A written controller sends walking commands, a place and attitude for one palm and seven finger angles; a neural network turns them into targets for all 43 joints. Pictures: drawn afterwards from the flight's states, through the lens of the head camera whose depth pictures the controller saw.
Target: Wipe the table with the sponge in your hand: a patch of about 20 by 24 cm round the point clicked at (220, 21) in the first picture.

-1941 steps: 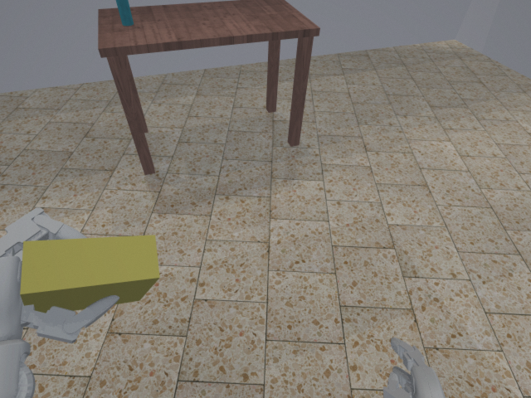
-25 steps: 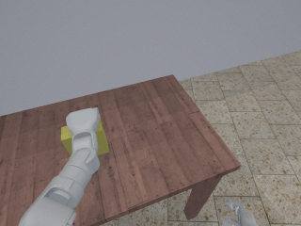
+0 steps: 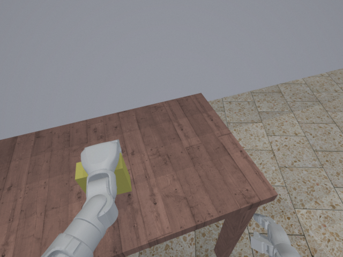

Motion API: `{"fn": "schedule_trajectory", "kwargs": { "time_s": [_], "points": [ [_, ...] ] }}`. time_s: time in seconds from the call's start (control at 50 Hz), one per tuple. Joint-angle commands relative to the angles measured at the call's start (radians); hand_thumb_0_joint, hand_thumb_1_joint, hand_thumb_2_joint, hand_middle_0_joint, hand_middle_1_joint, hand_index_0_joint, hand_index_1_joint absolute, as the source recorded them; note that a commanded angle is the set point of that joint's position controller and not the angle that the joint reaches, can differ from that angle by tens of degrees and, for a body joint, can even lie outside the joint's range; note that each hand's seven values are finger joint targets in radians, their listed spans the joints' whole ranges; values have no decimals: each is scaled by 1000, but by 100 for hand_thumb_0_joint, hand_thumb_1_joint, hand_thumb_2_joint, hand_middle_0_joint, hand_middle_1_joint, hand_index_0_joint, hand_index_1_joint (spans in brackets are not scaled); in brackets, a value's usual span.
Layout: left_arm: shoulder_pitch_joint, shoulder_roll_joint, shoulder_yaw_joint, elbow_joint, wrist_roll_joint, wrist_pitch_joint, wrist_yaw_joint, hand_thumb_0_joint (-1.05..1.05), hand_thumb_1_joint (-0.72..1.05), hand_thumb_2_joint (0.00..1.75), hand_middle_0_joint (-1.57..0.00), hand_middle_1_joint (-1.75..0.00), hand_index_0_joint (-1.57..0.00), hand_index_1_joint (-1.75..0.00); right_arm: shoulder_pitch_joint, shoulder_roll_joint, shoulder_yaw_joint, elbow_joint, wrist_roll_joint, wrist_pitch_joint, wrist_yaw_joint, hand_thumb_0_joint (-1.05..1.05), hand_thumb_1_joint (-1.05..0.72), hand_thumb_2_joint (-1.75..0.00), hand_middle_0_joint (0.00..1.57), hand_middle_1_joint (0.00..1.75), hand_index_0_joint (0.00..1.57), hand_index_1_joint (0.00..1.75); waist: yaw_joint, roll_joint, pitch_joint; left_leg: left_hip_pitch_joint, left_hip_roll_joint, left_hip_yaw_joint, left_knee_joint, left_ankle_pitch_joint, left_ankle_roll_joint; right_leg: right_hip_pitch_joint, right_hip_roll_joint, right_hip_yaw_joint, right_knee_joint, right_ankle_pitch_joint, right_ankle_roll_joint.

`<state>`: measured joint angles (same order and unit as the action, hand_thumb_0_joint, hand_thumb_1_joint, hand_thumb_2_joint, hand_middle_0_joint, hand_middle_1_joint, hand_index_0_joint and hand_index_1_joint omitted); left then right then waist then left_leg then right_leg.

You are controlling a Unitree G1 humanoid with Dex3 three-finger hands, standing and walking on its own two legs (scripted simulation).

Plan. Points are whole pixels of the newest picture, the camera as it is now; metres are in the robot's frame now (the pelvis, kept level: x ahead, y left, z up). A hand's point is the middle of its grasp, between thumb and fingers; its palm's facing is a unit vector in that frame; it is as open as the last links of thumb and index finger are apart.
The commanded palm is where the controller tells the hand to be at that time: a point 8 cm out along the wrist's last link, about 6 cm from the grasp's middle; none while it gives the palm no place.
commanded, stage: wipe back along the middle lane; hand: left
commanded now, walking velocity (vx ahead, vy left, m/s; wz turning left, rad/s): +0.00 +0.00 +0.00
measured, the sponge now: (107, 181) +0.31 +0.22 -0.02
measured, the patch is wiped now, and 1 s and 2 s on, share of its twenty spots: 0.60 0.65 0.85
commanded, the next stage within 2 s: slide across to the third lane in 0.48 s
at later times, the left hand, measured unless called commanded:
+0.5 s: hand (111, 184) +0.27 +0.19 +0.03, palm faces +0.01 -0.08 -1.00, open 9.5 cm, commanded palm +0.22 +0.17 +0.06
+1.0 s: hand (122, 189) +0.26 +0.16 +0.03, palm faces -0.02 -0.08 -1.00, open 9.5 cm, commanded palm +0.23 +0.13 +0.07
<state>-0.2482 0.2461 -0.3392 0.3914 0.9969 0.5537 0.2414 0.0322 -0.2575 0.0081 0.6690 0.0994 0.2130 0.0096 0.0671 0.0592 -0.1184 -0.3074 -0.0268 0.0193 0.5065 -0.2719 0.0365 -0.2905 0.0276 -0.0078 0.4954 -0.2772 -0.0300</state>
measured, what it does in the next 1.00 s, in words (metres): stands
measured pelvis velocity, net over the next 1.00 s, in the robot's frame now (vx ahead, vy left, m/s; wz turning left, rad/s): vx -0.02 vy -0.02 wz -0.01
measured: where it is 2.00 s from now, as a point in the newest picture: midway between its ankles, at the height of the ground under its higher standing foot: outside the picture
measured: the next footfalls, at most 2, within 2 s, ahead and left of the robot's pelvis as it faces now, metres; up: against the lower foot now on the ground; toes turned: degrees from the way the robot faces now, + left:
none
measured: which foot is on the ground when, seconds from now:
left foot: down 0.00-1.00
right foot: down 0.00-1.00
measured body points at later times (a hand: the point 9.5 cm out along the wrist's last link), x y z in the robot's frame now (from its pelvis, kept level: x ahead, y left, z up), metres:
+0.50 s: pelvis -0.01 -0.01 +0.00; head -0.03 -0.05 +0.45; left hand +0.27 +0.19 +0.08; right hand +0.22 -0.22 -0.09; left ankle -0.01 +0.10 -0.74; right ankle -0.02 -0.10 -0.74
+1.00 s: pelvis -0.02 -0.02 +0.00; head -0.05 -0.06 +0.45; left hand +0.26 +0.16 +0.08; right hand +0.22 -0.23 -0.09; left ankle -0.01 +0.10 -0.74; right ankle -0.02 -0.10 -0.74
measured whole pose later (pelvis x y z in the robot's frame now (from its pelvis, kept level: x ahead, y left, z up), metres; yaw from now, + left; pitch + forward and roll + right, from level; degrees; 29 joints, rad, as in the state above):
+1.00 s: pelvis -0.02 -0.02 +0.00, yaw +0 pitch +0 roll +0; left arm -0.12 0.21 -0.44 0.25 0.99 0.57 0.22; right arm -0.01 -0.25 -0.01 0.70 0.09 0.18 0.03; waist 0.09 0.09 -0.09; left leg -0.25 -0.01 0.02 0.49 -0.24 0.02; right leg -0.25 0.04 -0.01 0.51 -0.26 -0.05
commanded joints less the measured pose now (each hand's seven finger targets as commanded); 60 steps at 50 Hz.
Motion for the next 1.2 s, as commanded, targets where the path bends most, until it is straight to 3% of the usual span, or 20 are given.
{"fn": "schedule_trajectory", "kwargs": {
  "time_s": [0.0,0.06,0.12,0.16,0.26,0.28,0.34,0.4,0.46,0.54,0.56,0.6,0.66,0.72,0.78,0.94,0.96,1.08,1.14,1.18],
  "points": [
    [-47,11,20,-127,-55,6,-29,0,10,130,-120,-160,-120,-160,-205,-103,-27,-172,-2,-53,2,0,-90,-90,20,30,20,30,8,-147,-156,76,5,-62,-33,286,0,101,-9,57,-41,376,-50],
    [-65,12,18,-151,-50,16,-30,0,10,130,-120,-160,-120,-160,-212,-103,-27,-168,2,-52,3,0,-90,-90,20,30,20,30,1,-132,-128,75,8,-64,-43,265,-1,87,-7,57,-45,343,-52],
    [-25,30,26,-156,-47,25,-30,0,10,130,-120,-160,-120,-160,-225,-101,-21,-169,2,-55,1,0,-90,-90,20,30,20,30,12,-139,-116,72,4,-67,-50,239,0,86,-5,64,-54,302,-51],
    [-43,3,-1,-170,-43,26,-35,0,10,130,-120,-160,-120,-160,-226,-99,-24,-170,3,-57,4,0,-90,-90,20,30,20,30,3,-127,-121,80,8,-67,-50,239,1,79,-4,56,-50,289,-52],
    [18,-10,-12,-200,-46,19,-40,0,10,130,-120,-160,-120,-160,-232,-96,-26,-176,1,-61,10,0,-90,-90,20,30,20,30,11,-153,-142,82,4,-66,-45,237,6,100,-3,66,-47,299,-50],
    [40,5,-2,-205,-46,17,-40,0,10,130,-120,-160,-120,-160,-239,-96,-25,-178,1,-61,11,0,-90,-90,20,30,20,30,16,-151,-128,80,3,-66,-43,234,6,95,-2,71,-49,297,-50],
    [91,-30,-39,-229,-47,13,-42,0,10,130,-120,-160,-120,-160,-248,-91,-24,-183,1,-63,19,0,-90,-90,20,30,20,30,17,-151,-113,77,1,-64,-38,236,7,93,-3,78,-48,313,-49],
    [119,-29,-37,-252,-52,15,-40,0,10,130,-120,-160,-120,-160,-255,-89,-26,-184,2,-64,26,0,-90,-90,20,30,20,30,20,-160,-98,72,2,-66,-40,219,8,90,-2,74,-49,287,-49],
    [131,14,6,-265,-47,13,-31,0,10,130,-120,-160,-120,-160,-255,-95,-29,-177,0,-66,25,0,-90,-90,20,30,20,30,26,-175,-113,68,-1,-65,-38,219,6,107,0,92,-49,305,-48],
    [126,11,0,-263,-41,20,-23,0,10,130,-120,-160,-120,-160,-259,-89,-24,-171,2,-71,22,0,-90,-90,20,30,20,30,25,-165,-77,63,-3,-62,-43,188,7,85,0,96,-60,264,-45],
    [88,36,23,-263,-36,24,-22,0,10,130,-120,-160,-120,-160,-255,-97,-27,-166,0,-70,19,0,-90,-90,20,30,20,30,19,-156,-68,63,-2,-63,-45,179,6,75,2,101,-65,249,-48],
    [22,7,-14,-276,-32,29,-25,0,10,130,-120,-160,-120,-160,-261,-90,-26,-163,-1,-71,13,0,-90,-90,20,30,20,30,7,-154,-75,72,-4,-61,-44,167,12,70,-1,101,-70,233,-45],
    [21,41,18,-316,-36,26,-29,0,10,130,-120,-160,-120,-160,-268,-93,-31,-167,-4,-75,13,0,-90,-90,20,30,20,30,19,-134,-126,87,-7,-63,-44,183,13,107,-3,115,-69,258,-48],
    [-5,-12,-41,-338,-37,14,-39,0,10,130,-120,-160,-120,-160,-281,-81,-29,-170,-5,-76,15,0,-90,-90,20,30,20,30,8,-123,-118,104,-5,-62,-43,198,16,98,-6,105,-68,267,-48],
    [-20,-19,-56,-360,-38,-1,-42,0,10,130,-120,-160,-120,-160,-281,-77,-31,-173,-8,-80,18,0,-90,-90,20,30,20,30,8,-113,-124,113,-4,-64,-45,196,18,100,-4,107,-70,255,-49],
    [-129,-88,-106,-274,-35,-22,-14,0,10,130,-120,-160,-120,-160,-288,-73,-33,-140,-5,-89,19,0,-90,-90,20,30,20,30,-3,-179,-78,106,6,-66,-63,131,12,43,-1,97,-96,152,-44],
    [-156,-74,-86,-274,-38,-22,-7,0,10,130,-120,-160,-120,-160,-284,-75,-36,-139,-3,-94,19,0,-90,-90,20,30,20,30,0,-163,-89,107,6,-65,-66,121,11,46,2,98,-95,139,-46],
    [-244,-149,-156,-202,-31,-12,8,0,10,130,-120,-160,-120,-160,-290,-66,-36,-129,0,-95,26,0,-90,-90,20,30,20,30,-6,-145,-115,109,6,-59,-62,114,9,28,1,68,-75,120,-46],
    [-252,-136,-131,-141,-33,-5,17,0,10,130,-120,-160,-120,-160,-286,-69,-38,-113,-2,-93,27,0,-90,-90,20,30,20,30,1,-156,-125,96,3,-55,-57,105,7,33,-1,72,-79,118,-46],
    [-300,-163,-150,-137,-44,-1,23,0,10,130,-120,-160,-120,-160,-292,-64,-35,-118,0,-89,30,0,-90,-90,20,30,20,30,-4,-152,-127,93,4,-52,-58,105,6,31,-2,59,-74,117,-43]
  ]
}}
